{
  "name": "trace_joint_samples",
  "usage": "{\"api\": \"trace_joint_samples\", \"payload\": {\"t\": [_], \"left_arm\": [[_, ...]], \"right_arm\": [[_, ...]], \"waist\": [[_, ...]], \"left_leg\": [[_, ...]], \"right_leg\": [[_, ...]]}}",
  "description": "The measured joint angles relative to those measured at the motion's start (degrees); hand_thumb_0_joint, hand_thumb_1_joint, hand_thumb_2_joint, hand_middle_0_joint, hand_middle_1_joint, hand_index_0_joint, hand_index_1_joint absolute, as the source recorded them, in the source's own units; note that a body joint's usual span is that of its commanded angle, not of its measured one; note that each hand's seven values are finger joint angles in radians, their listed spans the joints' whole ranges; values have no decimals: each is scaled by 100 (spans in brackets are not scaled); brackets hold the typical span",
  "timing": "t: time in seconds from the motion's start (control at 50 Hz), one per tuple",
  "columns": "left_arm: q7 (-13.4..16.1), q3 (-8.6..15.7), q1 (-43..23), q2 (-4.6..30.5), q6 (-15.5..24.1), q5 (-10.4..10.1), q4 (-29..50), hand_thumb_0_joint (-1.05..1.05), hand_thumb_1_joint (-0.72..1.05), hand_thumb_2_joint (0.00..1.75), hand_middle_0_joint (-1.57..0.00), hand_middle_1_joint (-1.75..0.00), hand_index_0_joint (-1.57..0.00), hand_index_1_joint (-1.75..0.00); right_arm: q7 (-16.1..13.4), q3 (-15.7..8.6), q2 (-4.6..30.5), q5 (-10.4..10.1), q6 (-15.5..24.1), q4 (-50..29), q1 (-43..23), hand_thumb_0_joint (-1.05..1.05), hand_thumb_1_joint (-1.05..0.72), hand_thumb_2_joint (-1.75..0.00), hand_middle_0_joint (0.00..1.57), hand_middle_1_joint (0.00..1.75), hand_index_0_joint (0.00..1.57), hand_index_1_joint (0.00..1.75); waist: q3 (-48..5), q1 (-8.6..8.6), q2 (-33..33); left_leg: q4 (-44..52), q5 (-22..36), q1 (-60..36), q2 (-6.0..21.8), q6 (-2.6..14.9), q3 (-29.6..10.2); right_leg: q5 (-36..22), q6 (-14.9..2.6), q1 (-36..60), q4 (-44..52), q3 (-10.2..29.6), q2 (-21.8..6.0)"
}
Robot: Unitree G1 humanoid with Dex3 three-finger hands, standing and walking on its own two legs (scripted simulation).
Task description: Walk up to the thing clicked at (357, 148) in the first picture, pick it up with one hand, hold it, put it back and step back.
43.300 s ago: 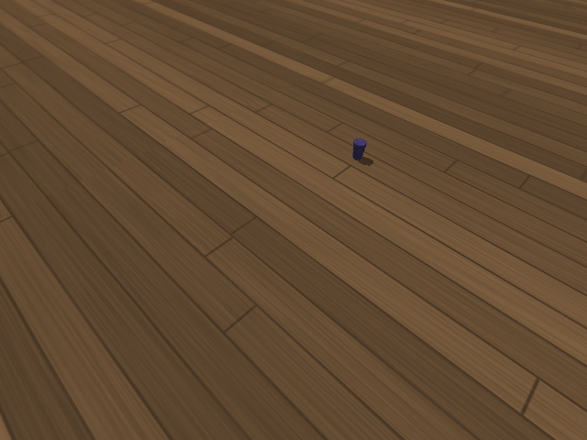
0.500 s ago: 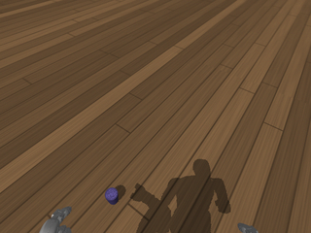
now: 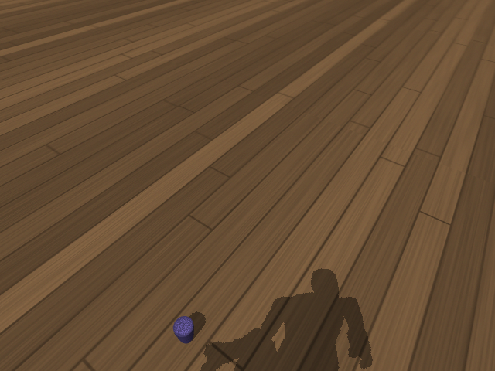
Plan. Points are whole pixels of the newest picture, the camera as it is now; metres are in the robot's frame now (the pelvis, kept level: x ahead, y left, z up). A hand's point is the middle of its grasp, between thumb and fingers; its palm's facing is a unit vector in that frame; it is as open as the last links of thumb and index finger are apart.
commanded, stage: stand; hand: left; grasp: from above
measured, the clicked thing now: (185, 331) +0.45 +0.23 -0.72
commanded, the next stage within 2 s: step back in 1.84 s
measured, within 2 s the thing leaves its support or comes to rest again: neither
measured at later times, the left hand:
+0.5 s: hand out of the picture +0.03 +0.23 -0.16, palm faces +0.02 -0.94 -0.33, open 7.4 cm
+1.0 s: hand out of the picture +0.07 +0.22 -0.15, palm faces +0.01 -0.94 -0.33, open 7.4 cm
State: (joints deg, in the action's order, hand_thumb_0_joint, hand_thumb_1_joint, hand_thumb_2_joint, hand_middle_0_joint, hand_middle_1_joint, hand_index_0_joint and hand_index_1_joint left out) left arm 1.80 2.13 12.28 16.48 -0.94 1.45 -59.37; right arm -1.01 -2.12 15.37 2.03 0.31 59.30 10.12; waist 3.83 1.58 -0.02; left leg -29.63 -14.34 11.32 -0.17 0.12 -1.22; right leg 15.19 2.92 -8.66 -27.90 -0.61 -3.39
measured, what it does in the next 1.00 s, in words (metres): stands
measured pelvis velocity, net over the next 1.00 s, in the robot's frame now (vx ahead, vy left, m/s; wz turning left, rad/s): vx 0.00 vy -0.02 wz -0.01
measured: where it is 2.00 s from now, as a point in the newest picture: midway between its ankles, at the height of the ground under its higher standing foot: outside the picture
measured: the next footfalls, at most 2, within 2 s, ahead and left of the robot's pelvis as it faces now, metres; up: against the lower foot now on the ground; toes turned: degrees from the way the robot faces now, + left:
none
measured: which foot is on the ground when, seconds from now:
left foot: down 0.00-1.00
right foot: down 0.00-1.00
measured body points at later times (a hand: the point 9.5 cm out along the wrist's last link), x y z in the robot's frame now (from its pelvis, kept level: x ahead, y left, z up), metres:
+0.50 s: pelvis -0.01 -0.01 +0.01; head -0.01 -0.01 +0.46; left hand +0.03 +0.28 -0.13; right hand +0.05 -0.30 -0.13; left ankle +0.02 +0.12 -0.74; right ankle +0.00 -0.15 -0.74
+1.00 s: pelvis +0.00 -0.02 +0.01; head +0.01 -0.02 +0.46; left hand +0.07 +0.27 -0.13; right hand +0.07 -0.31 -0.13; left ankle +0.02 +0.12 -0.74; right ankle +0.00 -0.15 -0.74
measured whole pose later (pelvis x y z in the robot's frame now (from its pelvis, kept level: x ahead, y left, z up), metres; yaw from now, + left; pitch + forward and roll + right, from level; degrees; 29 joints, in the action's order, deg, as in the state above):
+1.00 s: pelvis +0.00 -0.02 +0.01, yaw +0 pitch -4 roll +0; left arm 0.5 1.4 7.1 18.0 0.0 0.8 -65.6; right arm -0.2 -1.0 18.1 1.3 0.2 65.2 7.4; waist 3.7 0.3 -0.6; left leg -20.0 -9.6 6.9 1.4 -1.7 -1.4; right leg 11.4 1.3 -5.4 -20.4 -0.9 -1.8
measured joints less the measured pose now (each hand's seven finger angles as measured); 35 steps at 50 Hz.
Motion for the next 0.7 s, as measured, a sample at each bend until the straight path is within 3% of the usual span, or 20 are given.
{"api": "trace_joint_samples", "payload": {"t": [0.28, 0.7], "left_arm": [[-45, -31, -222, 100, 61, 14, -428, 1, 90, 90, -21, -30, -20, -30], [-108, -60, -387, 130, 88, -42, -622, 1, 90, 90, -21, -30, -20, -30]], "right_arm": [[53, -24, 125, -26, -60, 349, -133, 0, -90, -90, 20, 30, 20, 30], [81, 72, 222, -62, -44, 549, -136, 0, -90, -90, 20, 30, 20, 30]], "waist": [[-10, -51, 4], [21, -111, -40]], "left_leg": [[586, 370, -295, 25, -47, -16], [843, 480, -380, 101, -130, -32]], "right_leg": [[-332, -33, 264, 516, -26, 25], [-393, -115, 297, 673, -44, 100]]}}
